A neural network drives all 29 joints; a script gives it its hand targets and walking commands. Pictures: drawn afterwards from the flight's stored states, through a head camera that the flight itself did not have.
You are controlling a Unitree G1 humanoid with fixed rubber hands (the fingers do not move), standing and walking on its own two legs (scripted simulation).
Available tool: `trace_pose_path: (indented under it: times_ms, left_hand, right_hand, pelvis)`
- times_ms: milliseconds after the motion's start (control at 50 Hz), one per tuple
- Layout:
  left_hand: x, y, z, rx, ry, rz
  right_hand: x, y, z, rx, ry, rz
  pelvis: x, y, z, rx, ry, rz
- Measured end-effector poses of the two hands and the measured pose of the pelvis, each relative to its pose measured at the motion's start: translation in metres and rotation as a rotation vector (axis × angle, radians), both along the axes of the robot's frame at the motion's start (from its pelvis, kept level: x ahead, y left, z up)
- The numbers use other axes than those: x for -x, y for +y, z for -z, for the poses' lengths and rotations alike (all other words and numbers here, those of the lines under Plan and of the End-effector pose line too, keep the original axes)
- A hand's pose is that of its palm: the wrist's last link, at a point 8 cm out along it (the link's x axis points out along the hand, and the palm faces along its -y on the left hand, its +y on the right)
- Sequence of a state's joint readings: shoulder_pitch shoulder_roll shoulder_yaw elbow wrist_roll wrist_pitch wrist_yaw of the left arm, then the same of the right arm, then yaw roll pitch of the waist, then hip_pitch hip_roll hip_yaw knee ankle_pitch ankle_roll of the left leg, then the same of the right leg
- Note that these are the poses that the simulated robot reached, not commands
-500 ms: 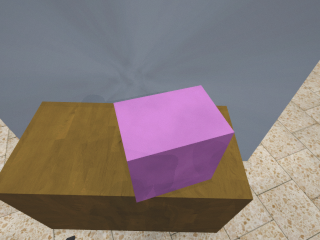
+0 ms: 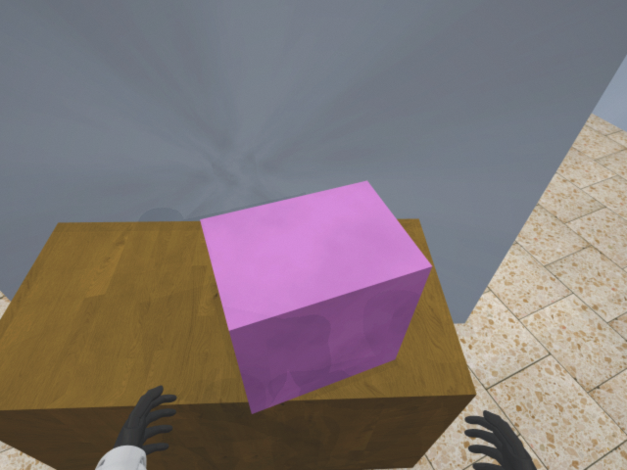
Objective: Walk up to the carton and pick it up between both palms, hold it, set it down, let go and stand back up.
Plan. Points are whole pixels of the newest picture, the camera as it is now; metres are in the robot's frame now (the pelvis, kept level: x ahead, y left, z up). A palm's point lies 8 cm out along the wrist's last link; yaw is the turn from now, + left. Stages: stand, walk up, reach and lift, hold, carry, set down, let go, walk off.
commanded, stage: reach and lift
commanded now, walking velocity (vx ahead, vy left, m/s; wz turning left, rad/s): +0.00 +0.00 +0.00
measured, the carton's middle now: (309, 297) +0.41 +0.01 -0.08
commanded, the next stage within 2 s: none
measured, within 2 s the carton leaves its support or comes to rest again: neither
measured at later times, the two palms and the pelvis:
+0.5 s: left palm (137, 461) +0.16 +0.22 -0.06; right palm (527, 447) +0.17 -0.28 -0.07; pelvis +0.00 +0.00 +0.00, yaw -1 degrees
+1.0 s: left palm (156, 436) +0.18 +0.19 -0.03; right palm (542, 421) +0.20 -0.30 -0.05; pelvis +0.01 +0.00 +0.00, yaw -2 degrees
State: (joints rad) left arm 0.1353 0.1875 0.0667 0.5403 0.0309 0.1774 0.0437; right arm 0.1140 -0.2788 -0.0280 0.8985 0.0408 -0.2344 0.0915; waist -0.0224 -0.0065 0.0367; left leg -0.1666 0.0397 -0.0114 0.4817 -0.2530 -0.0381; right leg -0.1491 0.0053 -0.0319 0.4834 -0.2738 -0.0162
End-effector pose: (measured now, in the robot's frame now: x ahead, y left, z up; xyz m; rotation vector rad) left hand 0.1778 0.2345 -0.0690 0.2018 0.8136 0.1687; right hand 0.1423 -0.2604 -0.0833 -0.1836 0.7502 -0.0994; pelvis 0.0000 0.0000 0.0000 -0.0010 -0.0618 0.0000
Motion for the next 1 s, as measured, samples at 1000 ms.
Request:
trace_pose_path:
  times_ms: [1000]
  left_hand:
    - [-0.006, -0.04, -0.035, 0.026, -0.429, -0.181]
  right_hand:
    - [-0.057, -0.039, -0.031, -0.088, -0.262, -0.159]
  pelvis:
    - [-0.015, -0.003, 0.004, -0.001, 0.132, 0.035]
